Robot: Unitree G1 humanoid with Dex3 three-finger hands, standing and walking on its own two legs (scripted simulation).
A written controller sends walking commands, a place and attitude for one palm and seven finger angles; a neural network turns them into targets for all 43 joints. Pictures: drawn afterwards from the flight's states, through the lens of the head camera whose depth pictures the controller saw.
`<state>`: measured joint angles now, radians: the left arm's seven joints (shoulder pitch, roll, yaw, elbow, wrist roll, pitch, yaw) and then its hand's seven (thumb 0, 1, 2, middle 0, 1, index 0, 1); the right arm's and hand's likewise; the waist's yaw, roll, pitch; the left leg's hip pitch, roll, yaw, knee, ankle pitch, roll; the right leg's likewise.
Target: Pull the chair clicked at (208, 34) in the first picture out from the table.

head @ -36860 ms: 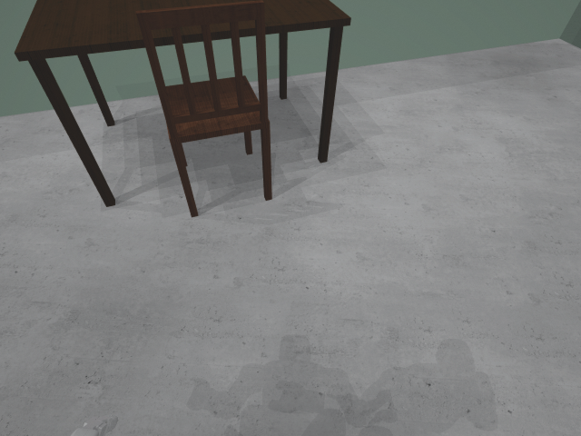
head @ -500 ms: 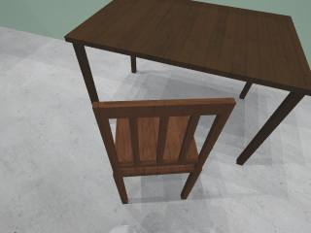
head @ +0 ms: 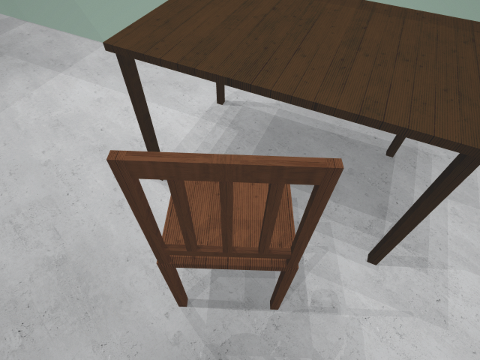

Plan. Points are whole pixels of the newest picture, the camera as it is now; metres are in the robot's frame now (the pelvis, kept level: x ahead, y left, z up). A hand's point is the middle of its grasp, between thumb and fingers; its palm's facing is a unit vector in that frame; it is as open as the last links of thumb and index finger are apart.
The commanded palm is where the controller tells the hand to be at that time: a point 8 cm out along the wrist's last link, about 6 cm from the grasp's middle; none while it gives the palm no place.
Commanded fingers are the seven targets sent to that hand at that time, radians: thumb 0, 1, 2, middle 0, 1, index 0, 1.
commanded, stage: come to a stop and stand still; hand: left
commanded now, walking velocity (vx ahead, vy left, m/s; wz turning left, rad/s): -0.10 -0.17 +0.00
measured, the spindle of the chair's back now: (227, 220) +0.40 +0.05 -0.08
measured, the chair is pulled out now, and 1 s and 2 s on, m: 0.26 0.26 0.26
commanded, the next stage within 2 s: look again from close up in 1.22 s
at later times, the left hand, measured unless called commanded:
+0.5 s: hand out of the picture -0.01 +0.16 -0.17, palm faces +0.05 -0.98 -0.22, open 7.4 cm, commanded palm none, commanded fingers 0.00 0.90 0.90 -0.20 -0.30 -0.20 -0.30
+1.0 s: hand out of the picture +0.01 +0.16 -0.16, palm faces +0.02 -0.97 -0.22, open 7.4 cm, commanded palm none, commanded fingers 0.00 0.90 0.90 -0.20 -0.30 -0.20 -0.30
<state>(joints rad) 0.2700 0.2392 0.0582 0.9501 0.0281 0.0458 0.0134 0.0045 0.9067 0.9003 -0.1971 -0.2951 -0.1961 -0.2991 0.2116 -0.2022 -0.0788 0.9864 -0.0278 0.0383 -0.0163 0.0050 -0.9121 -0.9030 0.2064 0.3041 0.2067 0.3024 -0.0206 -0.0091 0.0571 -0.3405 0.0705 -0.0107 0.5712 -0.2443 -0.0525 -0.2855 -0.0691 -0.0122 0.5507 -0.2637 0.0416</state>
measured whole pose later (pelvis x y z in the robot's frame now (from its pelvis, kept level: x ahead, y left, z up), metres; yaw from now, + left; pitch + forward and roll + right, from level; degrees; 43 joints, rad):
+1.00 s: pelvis -0.02 -0.02 +0.01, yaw +1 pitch -1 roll +0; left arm 0.28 0.18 -0.01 1.01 0.01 -0.02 0.05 0.01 0.90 0.90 -0.20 -0.30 -0.20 -0.30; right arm 0.21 -0.19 -0.01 1.06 -0.01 -0.02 0.00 0.01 -0.91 -0.90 0.20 0.30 0.20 0.30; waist -0.01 0.00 0.04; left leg -0.21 -0.08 0.08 0.47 -0.25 0.10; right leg -0.26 -0.05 -0.03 0.49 -0.23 0.02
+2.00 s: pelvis -0.01 +0.00 +0.01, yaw +0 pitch -2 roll +0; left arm 0.31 0.13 -0.01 1.12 0.01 -0.01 0.06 0.01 0.91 0.90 -0.20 -0.30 -0.20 -0.30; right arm 0.26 -0.13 0.00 1.18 0.00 -0.03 -0.02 0.01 -0.91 -0.90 0.20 0.30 0.20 0.30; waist 0.00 -0.01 0.04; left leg -0.13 -0.10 0.09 0.38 -0.24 0.12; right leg -0.19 -0.06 -0.01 0.43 -0.21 0.05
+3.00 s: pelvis -0.01 -0.06 -0.08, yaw +4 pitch +18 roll +0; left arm 0.42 0.23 0.25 -0.02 -0.34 -0.37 -0.27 0.01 0.05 0.54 -0.12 -0.16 -0.12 -0.17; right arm 0.25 -0.20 0.01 0.58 0.05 -0.20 -0.02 0.02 -0.90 -0.90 0.21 0.30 0.21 0.30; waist -0.03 0.02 -0.14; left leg -0.90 -0.04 0.01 1.14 -0.55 0.03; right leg -0.94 0.05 -0.13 1.10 -0.48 -0.10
